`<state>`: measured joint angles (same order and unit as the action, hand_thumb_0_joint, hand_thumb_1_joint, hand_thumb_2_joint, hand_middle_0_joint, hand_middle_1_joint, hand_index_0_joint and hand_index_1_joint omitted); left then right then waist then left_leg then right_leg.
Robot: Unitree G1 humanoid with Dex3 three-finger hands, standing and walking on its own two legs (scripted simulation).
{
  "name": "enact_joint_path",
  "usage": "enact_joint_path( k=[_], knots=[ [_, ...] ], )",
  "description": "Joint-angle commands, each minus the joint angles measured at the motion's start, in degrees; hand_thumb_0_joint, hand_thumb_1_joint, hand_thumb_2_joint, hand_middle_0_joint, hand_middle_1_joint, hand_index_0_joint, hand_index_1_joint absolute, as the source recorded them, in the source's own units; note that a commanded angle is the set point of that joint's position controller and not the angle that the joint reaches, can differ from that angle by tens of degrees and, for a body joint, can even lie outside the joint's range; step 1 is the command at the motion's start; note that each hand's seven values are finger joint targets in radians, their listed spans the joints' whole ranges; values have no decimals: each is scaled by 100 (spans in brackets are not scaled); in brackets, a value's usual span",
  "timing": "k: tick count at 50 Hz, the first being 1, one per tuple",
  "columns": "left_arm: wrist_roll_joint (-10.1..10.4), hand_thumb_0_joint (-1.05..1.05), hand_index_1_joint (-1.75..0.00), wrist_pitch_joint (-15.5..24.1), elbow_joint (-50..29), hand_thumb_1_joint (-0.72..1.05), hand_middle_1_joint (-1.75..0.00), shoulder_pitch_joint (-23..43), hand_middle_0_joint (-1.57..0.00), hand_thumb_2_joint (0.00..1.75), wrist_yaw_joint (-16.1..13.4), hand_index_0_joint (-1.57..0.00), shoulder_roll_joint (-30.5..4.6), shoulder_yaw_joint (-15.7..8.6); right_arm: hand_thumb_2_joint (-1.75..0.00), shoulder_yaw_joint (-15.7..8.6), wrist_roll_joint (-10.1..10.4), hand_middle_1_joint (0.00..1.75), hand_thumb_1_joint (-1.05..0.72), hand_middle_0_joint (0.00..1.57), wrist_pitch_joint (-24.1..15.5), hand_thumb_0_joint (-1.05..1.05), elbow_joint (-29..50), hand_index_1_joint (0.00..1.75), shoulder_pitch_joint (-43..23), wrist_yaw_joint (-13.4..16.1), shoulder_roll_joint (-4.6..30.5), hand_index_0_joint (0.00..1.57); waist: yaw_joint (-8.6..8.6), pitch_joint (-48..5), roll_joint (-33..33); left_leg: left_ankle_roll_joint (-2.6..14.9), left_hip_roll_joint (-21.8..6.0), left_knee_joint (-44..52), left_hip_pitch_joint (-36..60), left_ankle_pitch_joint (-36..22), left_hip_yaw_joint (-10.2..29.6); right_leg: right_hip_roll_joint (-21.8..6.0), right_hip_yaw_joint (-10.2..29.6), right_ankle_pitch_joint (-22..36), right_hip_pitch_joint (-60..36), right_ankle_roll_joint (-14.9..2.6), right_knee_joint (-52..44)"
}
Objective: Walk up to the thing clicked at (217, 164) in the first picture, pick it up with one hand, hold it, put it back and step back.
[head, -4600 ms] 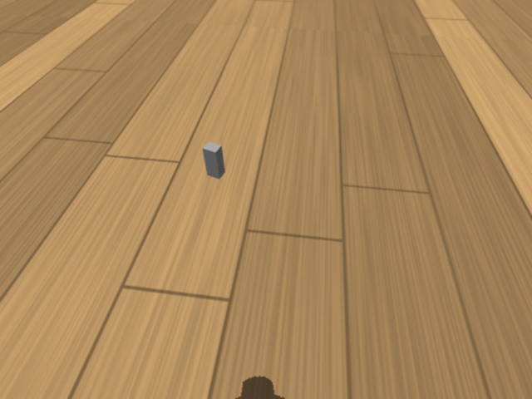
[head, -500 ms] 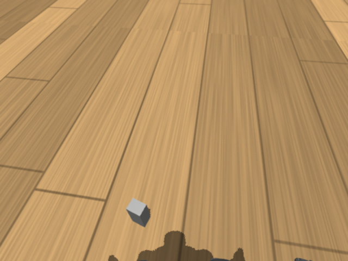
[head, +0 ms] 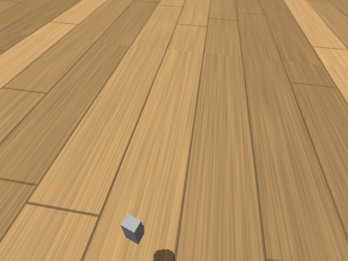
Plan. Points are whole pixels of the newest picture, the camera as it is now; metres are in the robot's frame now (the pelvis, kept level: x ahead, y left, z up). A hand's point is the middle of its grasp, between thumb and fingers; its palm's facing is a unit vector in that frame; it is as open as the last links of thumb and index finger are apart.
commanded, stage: walk up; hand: left
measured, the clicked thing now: (133, 229) +0.43 +0.20 -0.68
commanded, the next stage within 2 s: stand in 1.14 s
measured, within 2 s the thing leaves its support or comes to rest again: neither
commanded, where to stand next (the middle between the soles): +0.09 +0.00 m, yaw +1 degrees
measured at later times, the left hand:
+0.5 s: hand out of the picture +0.08 +0.25 -0.15, palm faces +0.02 -0.95 -0.32, open 7.4 cm
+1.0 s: hand out of the picture +0.11 +0.25 -0.15, palm faces -0.01 -0.95 -0.31, open 7.4 cm
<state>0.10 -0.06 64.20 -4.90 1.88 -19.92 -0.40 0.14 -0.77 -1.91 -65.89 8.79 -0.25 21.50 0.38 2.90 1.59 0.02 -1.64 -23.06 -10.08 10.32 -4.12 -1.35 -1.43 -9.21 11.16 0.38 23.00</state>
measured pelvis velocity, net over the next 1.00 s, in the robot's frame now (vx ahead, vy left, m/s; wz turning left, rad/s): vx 0.03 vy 0.00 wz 0.01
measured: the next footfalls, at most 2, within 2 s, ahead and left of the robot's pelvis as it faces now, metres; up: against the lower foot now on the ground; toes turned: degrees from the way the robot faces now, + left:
none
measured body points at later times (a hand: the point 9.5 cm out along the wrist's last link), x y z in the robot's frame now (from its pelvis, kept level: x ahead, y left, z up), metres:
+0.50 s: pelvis +0.02 +0.00 +0.01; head +0.02 +0.00 +0.45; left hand +0.08 +0.30 -0.13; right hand +0.12 -0.29 -0.12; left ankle +0.03 +0.12 -0.74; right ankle +0.04 -0.12 -0.74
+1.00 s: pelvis +0.03 +0.00 +0.01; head +0.04 +0.01 +0.46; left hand +0.11 +0.30 -0.13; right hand +0.10 -0.30 -0.13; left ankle +0.03 +0.12 -0.74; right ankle +0.04 -0.12 -0.74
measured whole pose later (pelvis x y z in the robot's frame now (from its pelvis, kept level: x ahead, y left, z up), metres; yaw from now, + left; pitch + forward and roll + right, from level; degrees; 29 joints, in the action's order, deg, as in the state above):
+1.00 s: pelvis +0.03 +0.00 +0.01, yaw +0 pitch -2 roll +0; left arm -0.5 -0.1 66.3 -4.3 1.0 -19.3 -0.9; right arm -0.5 -0.6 -1.0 -66.5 5.2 -0.1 19.7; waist 0.4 2.9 0.4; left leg 0.1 -1.3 -18.3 -6.3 10.0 -3.8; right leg -1.5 -1.9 -8.7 6.9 0.9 17.6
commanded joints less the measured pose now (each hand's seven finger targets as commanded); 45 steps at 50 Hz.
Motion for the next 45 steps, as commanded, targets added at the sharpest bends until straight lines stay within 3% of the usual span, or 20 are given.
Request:
enact_joint_path(
  k=[1,8,32,45],
  knots=[
    [16,0,-30,106,-234,90,-30,303,-20,90,-103,-20,-1170,-213,-90,-196,9,30,-90,20,-184,0,340,30,-441,76,1216,20,-90,-519,-357,144,-724,707,-4,-176,787,-599,619,294,-378,-208,-478],
    [9,0,-30,89,-65,90,-30,347,-20,90,-122,-20,-1130,-200,-90,-238,24,30,-90,20,-145,0,263,30,-559,99,1203,20,-50,-558,-229,141,-736,741,220,-522,733,-639,556,587,-463,-157,-573],
    [-76,0,-30,125,-37,90,-30,275,-20,90,-172,-20,-1131,-246,-90,-258,13,30,-90,20,-63,0,283,30,-794,67,1045,20,-50,-462,-161,87,-673,883,366,-260,666,-649,549,401,-452,-104,-860],
    [-65,0,-30,101,-101,90,-30,289,-20,90,-178,-20,-1116,-260,-90,-262,7,30,-90,20,-69,0,284,30,-679,80,1069,20,-36,-526,-163,81,-670,845,367,-531,689,-610,518,564,-534,-106,-791]
  ],
)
